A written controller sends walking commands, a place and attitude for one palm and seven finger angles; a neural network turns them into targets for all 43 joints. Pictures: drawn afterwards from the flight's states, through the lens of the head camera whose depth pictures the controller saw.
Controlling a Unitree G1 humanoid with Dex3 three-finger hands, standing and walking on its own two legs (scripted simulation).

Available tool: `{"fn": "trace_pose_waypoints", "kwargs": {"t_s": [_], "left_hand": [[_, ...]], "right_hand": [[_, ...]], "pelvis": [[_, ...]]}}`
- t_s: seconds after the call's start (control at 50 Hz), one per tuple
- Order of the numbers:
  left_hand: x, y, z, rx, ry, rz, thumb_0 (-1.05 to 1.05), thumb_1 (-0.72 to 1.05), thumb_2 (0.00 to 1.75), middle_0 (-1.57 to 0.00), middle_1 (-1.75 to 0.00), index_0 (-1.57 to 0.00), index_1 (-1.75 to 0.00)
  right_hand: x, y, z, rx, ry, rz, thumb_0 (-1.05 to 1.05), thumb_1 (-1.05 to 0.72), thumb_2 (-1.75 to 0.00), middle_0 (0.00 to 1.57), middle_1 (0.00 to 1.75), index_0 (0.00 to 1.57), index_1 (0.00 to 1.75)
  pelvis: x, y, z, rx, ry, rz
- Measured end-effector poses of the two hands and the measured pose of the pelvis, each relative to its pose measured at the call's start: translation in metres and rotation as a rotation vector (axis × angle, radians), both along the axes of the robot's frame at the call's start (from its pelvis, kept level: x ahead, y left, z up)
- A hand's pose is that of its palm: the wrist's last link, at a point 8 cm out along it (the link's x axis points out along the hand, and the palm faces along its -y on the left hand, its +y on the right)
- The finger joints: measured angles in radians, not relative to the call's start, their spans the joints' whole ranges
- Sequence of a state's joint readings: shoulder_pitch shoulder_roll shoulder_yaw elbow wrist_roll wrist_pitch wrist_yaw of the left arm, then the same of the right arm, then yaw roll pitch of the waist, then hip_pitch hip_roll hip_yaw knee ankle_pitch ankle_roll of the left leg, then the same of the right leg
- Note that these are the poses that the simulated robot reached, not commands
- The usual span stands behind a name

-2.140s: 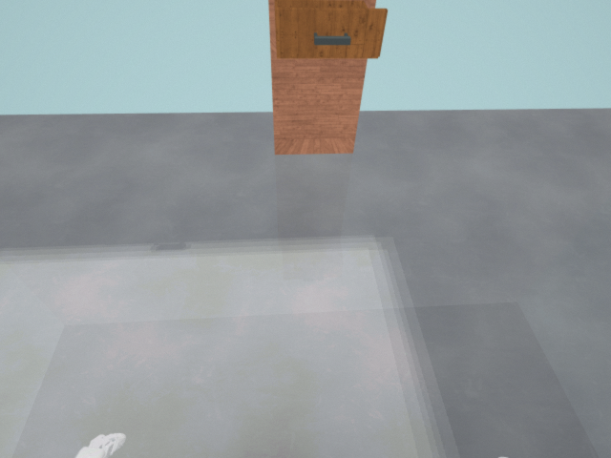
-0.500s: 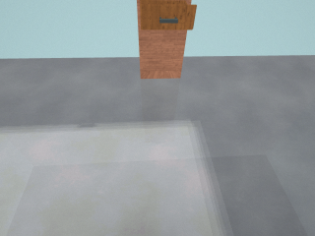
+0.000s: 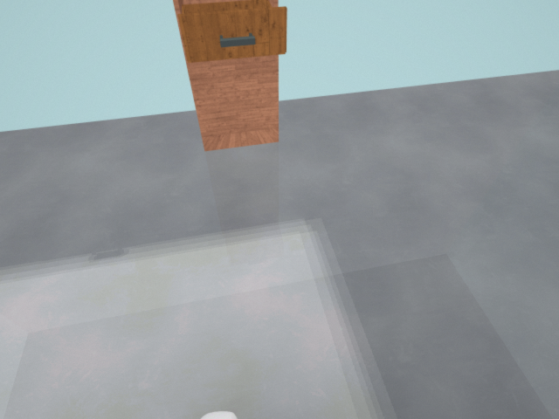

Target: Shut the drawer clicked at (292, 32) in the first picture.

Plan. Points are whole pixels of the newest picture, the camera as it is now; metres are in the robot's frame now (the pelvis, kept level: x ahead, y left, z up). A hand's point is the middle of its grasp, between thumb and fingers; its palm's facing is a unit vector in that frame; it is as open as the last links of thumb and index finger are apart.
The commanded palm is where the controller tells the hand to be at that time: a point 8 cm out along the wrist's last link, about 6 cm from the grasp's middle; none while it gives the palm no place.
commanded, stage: walk to a spot facing it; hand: left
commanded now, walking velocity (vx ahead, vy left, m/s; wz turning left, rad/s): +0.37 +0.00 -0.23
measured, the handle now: (236, 39) +1.33 +0.28 -0.04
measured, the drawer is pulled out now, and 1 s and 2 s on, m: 0.28 0.28 0.28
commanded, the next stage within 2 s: turn to face it in 1.64 s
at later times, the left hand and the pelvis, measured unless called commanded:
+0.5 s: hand (159, 366) +0.23 +0.25 -0.19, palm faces -0.07 -0.98 -0.16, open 7.4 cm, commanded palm none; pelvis +0.22 +0.07 +0.00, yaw -9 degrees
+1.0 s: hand (258, 220) +0.59 +0.11 -0.18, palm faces -0.28 -0.95 -0.15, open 7.4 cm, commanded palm none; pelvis +0.44 -0.01 -0.02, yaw -15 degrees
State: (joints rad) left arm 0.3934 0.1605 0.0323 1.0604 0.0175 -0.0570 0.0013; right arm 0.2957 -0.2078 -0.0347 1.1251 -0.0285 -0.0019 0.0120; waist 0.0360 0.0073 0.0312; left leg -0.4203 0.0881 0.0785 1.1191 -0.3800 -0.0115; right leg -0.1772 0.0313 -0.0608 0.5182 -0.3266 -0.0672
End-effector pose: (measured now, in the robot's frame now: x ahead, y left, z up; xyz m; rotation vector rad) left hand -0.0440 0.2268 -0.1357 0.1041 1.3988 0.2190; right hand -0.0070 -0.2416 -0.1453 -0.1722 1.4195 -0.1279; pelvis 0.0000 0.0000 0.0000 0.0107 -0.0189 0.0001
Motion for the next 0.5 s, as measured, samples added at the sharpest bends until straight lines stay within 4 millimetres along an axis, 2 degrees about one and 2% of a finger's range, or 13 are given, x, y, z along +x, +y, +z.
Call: {"fn": "trace_pose_waypoints", "kwargs": {"t_s": [0.08,0.16,0.26,0.34,0.4,0.46,0.5], "left_hand": [[0.007,-0.012,0.006,-0.040,0.083,-0.026,0.00,0.91,0.90,-0.20,-0.30,-0.20,-0.30],[0.026,-0.013,0.006,-0.063,0.131,-0.035,0.00,0.90,0.90,-0.20,-0.30,-0.20,-0.30],[0.065,0.004,-0.004,-0.068,0.155,-0.017,0.00,0.90,0.90,-0.20,-0.30,-0.20,-0.30],[0.108,0.029,-0.024,-0.074,0.182,-0.023,0.00,0.90,0.90,-0.20,-0.30,-0.20,-0.30],[0.158,0.051,-0.031,-0.069,0.167,-0.067,0.00,0.90,0.90,-0.20,-0.30,-0.20,-0.30],[0.226,0.068,-0.026,-0.049,0.081,-0.128,0.00,0.91,0.90,-0.20,-0.30,-0.20,-0.30],[0.276,0.075,-0.020,-0.040,0.006,-0.166,0.00,0.91,0.90,-0.19,-0.30,-0.20,-0.30]], "right_hand": [[0.057,0.003,0.011,0.002,-0.116,-0.031,0.01,-0.91,-0.90,0.20,0.30,0.20,0.30],[0.117,0.014,0.017,0.010,-0.204,-0.037,0.01,-0.91,-0.90,0.20,0.30,0.19,0.30],[0.196,0.039,0.016,0.018,-0.264,0.000,0.01,-0.91,-0.90,0.20,0.30,0.19,0.30],[0.257,0.061,0.009,-0.003,-0.331,0.014,0.01,-0.91,-0.90,0.20,0.30,0.19,0.30],[0.273,0.072,0.011,-0.021,-0.354,-0.027,0.00,-0.91,-0.90,0.20,0.30,0.20,0.30],[0.264,0.079,0.017,-0.036,-0.315,-0.101,0.00,-0.91,-0.90,0.20,0.30,0.20,0.30],[0.255,0.074,0.023,-0.076,-0.288,-0.163,-0.01,-0.94,-0.90,0.20,0.30,0.20,0.30]], "pelvis": [[0.027,0.002,0.008,0.000,0.017,-0.032],[0.058,0.010,0.008,-0.012,0.028,-0.054],[0.106,0.027,0.000,-0.030,0.034,-0.066],[0.154,0.047,-0.017,-0.038,0.032,-0.082],[0.180,0.058,-0.018,-0.023,0.013,-0.114],[0.205,0.065,-0.008,-0.020,-0.002,-0.140],[0.221,0.068,-0.002,-0.020,-0.005,-0.152]]}}
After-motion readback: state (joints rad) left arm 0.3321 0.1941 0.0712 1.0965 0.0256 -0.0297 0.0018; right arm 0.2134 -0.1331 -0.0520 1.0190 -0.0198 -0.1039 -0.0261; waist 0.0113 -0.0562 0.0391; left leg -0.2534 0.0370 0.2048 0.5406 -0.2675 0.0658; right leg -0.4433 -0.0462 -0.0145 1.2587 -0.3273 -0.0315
